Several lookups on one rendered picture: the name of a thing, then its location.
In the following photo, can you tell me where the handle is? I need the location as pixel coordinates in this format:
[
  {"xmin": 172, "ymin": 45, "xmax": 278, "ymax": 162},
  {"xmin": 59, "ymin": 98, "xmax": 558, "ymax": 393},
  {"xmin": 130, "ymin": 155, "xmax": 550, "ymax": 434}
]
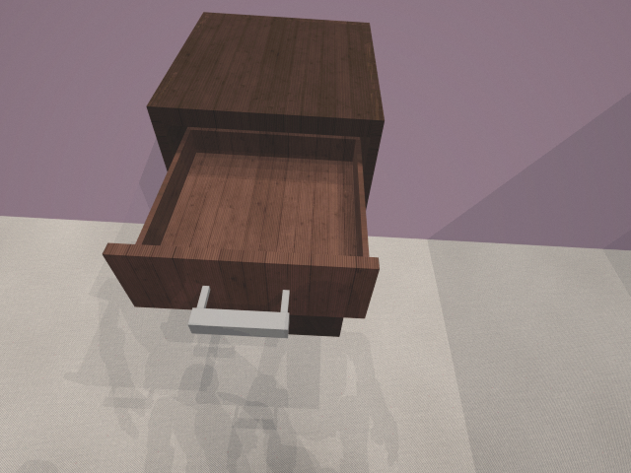
[{"xmin": 188, "ymin": 286, "xmax": 290, "ymax": 338}]

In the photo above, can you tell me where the drawer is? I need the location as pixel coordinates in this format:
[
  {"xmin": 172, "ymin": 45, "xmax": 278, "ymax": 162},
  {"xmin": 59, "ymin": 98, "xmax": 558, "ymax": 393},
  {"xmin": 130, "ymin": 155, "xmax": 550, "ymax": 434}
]
[{"xmin": 103, "ymin": 127, "xmax": 380, "ymax": 318}]

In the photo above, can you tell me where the cabinet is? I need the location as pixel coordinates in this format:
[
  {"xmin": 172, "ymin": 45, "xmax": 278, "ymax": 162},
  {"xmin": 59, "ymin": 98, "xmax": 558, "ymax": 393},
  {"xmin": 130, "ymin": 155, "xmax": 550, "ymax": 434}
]
[{"xmin": 147, "ymin": 12, "xmax": 385, "ymax": 337}]

